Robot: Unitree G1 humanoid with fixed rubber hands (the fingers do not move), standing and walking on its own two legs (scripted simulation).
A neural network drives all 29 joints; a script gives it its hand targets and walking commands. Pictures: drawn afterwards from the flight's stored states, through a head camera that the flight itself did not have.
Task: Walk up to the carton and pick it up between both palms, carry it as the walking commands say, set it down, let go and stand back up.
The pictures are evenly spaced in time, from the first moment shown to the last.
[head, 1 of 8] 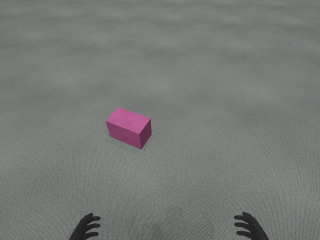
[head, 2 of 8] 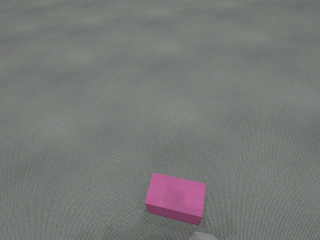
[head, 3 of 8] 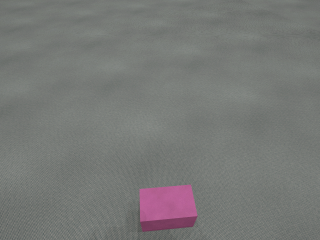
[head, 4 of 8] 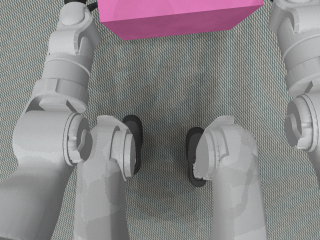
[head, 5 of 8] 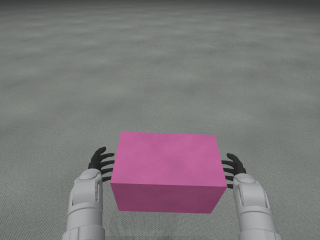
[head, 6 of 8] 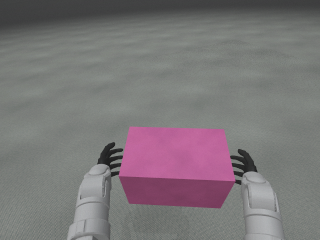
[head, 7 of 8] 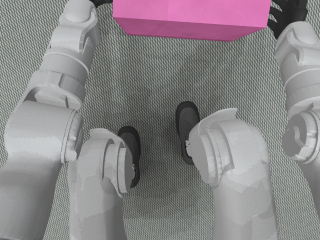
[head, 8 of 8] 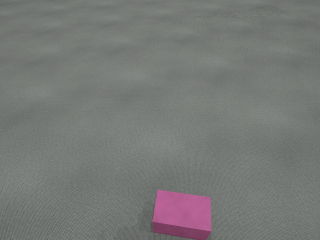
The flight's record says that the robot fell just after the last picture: no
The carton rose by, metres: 0.71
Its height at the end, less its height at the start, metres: +0.00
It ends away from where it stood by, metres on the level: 0.15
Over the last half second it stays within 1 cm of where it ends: yes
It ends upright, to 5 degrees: yes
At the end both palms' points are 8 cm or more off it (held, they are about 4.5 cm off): yes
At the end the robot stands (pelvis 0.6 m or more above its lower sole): yes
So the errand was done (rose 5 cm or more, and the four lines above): yes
